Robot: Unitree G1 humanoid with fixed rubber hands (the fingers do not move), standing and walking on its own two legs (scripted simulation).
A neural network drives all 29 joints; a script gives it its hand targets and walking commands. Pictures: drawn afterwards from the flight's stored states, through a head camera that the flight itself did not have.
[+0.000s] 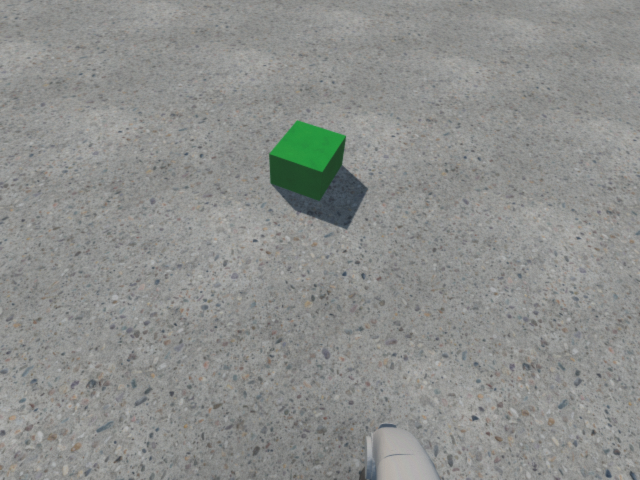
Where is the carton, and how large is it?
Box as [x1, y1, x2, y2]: [269, 120, 345, 200]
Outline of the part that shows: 297,120 269,154 270,181 271,183 319,200 341,164 345,136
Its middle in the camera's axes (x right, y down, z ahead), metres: -0.06 -0.36 +1.77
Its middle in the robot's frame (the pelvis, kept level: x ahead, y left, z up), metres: +1.45 -0.10 -0.70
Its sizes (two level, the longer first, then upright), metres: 0.278 0.249 0.173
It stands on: the floor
